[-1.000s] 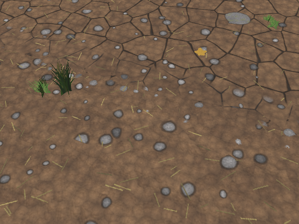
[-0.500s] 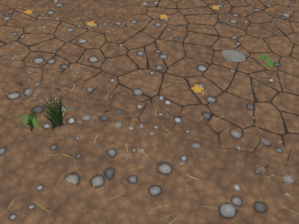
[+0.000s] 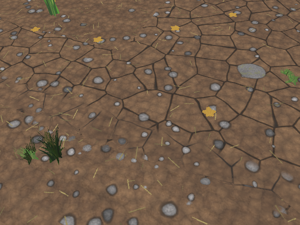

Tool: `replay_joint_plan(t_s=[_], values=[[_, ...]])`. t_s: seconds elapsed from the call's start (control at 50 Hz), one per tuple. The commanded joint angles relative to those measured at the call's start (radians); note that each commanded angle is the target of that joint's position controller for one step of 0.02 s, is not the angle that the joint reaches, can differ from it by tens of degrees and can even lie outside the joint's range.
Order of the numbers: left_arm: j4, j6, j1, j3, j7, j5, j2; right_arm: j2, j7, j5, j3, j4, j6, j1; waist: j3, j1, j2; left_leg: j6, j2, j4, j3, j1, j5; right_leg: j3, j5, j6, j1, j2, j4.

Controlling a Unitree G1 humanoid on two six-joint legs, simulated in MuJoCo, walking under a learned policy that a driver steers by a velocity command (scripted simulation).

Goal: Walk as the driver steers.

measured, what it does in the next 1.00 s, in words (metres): walks ahead, turning right: left foot, then right foot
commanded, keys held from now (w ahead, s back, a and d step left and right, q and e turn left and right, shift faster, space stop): w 0.24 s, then e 0.76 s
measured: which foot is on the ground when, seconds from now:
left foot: up 0.00-0.30, down 0.32-0.80, up 0.82-1.00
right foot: down 0.00-0.34, up 0.36-0.78, down 0.80-1.00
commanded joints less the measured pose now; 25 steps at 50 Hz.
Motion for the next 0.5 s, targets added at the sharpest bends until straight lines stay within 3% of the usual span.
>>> replay_joint_plan(t_s=[0.02, 0.12, 0.22, 0.26, 0.28, 0.3, 0.32, 0.34, 0.36, 0.38, 0.4, 0.42, 0.44, 0.48, 0.5], values=[[-0.042, -0.013, -0.016, 0.031, 0.020, -0.002, 0.158, -0.044, 0.002, -0.009, -0.010, -0.067, -0.002, -0.038, 0.028, -0.023, -0.078, -0.025, 0.035, -0.135, -0.033, -0.138, 0.126, 0.223, 0.205, -0.139, 0.067, -0.278, -0.185], [-0.014, -0.004, 0.066, 0.029, 0.033, -0.012, 0.161, -0.015, 0.024, 0.001, 0.010, -0.116, -0.011, -0.208, 0.069, 0.028, -0.082, -0.024, -0.012, -0.396, 0.018, -0.081, 0.304, 0.133, 0.214, -0.110, 0.081, -0.244, -0.207], [0.027, 0.022, 0.153, 0.034, 0.036, -0.017, 0.166, -0.018, 0.057, 0.010, 0.021, -0.170, -0.023, -0.331, 0.098, 0.050, -0.082, 0.009, -0.044, -0.510, 0.027, -0.110, 0.240, 0.127, 0.316, -0.112, 0.248, -0.303, -0.135], [0.026, 0.032, 0.141, 0.039, 0.040, -0.016, 0.174, -0.042, 0.064, 0.005, 0.014, -0.174, -0.027, -0.310, 0.078, 0.015, -0.100, 0.034, -0.075, -0.545, 0.036, -0.027, 0.175, 0.129, 0.511, -0.091, 0.277, -0.308, -0.053], [0.021, 0.037, 0.129, 0.043, 0.042, -0.014, 0.186, -0.069, 0.062, -0.004, 0.001, -0.160, -0.030, -0.245, 0.029, -0.025, -0.128, 0.048, -0.113, -0.550, 0.054, 0.084, 0.152, 0.134, 0.709, -0.075, 0.281, -0.295, 0.033], [0.014, 0.044, 0.105, 0.040, 0.043, -0.012, 0.183, -0.107, 0.056, -0.011, -0.019, -0.120, -0.034, -0.104, -0.061, -0.102, -0.134, 0.075, -0.142, -0.586, 0.073, 0.277, 0.223, 0.118, 0.838, -0.045, 0.254, -0.252, 0.188], [-0.009, 0.041, 0.095, 0.030, 0.042, -0.005, 0.162, -0.160, 0.046, -0.030, -0.035, -0.082, -0.039, 0.046, -0.186, -0.158, -0.116, 0.120, -0.052, -0.536, 0.005, 0.577, 0.474, 0.105, 0.704, -0.006, 0.088, -0.200, 0.394], [-0.027, 0.026, 0.172, 0.002, 0.036, 0.015, 0.071, -0.239, 0.035, -0.056, -0.048, -0.065, -0.032, 0.154, -0.356, -0.140, 0.106, 0.246, 0.238, -0.448, -0.293, 0.991, 0.837, 0.058, 0.078, 0.062, -0.277, -0.056, 0.775], [0.009, 0.015, 0.259, -0.002, 0.033, -0.014, 0.058, -0.180, 0.038, -0.043, -0.029, -0.067, -0.019, 0.175, -0.539, -0.135, 0.194, 0.350, 0.373, -0.517, -0.543, 1.102, 0.858, 0.191, -0.528, 0.084, -0.409, 0.031, 1.006], [-0.016, 0.014, 0.160, 0.035, 0.036, -0.043, 0.177, -0.135, 0.034, -0.028, -0.016, -0.089, -0.008, 0.098, -0.413, -0.137, 0.090, 0.294, 0.318, -0.561, -0.400, 0.930, 0.788, 0.228, -0.486, 0.081, -0.438, -0.039, 1.054], [-0.048, 0.023, 0.074, 0.042, 0.044, -0.057, 0.176, -0.100, 0.025, -0.021, -0.004, -0.102, -0.004, 0.004, -0.251, -0.105, 0.072, 0.250, 0.268, -0.600, -0.259, 0.768, 0.737, 0.168, -0.425, 0.087, -0.482, -0.085, 1.020], [-0.044, 0.039, 0.059, 0.042, 0.052, -0.045, 0.143, -0.070, 0.024, -0.020, 0.006, -0.098, -0.006, -0.053, -0.150, -0.069, 0.018, 0.221, 0.222, -0.653, -0.171, 0.603, 0.681, 0.145, -0.368, 0.100, -0.455, -0.119, 0.966], [-0.038, 0.064, 0.081, 0.048, 0.060, -0.035, 0.117, -0.047, 0.025, -0.026, 0.011, -0.097, -0.009, -0.099, -0.105, -0.030, 0.032, 0.198, 0.187, -0.702, -0.101, 0.473, 0.596, 0.138, -0.321, 0.106, -0.384, -0.148, 0.915], [-0.048, 0.106, 0.121, 0.048, 0.066, -0.029, 0.069, -0.055, 0.031, -0.048, 0.006, -0.093, -0.011, -0.151, -0.069, 0.011, 0.066, 0.206, 0.164, -0.771, -0.015, 0.304, 0.515, 0.104, -0.260, 0.118, -0.276, -0.144, 0.888], [-0.067, 0.117, 0.115, 0.051, 0.069, -0.027, 0.065, -0.066, 0.028, -0.051, 0.003, -0.091, -0.011, -0.167, -0.056, 0.021, 0.075, 0.218, 0.167, -0.793, 0.015, 0.276, 0.491, 0.098, -0.239, 0.125, -0.280, -0.146, 0.853]])
Keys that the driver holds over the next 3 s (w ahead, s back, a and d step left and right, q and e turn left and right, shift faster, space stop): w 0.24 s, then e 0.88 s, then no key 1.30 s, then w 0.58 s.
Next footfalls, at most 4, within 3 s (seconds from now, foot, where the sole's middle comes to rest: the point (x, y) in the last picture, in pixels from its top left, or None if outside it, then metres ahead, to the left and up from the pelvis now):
0.32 left None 0.37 0.14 -0.79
0.80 right None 0.35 -0.11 -0.79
1.28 left None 0.44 0.11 -0.79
1.58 right None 0.29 -0.11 -0.79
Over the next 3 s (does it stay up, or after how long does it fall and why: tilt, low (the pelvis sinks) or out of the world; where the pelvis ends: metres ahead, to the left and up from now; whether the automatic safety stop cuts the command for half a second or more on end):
stays up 0.49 -0.06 -0.01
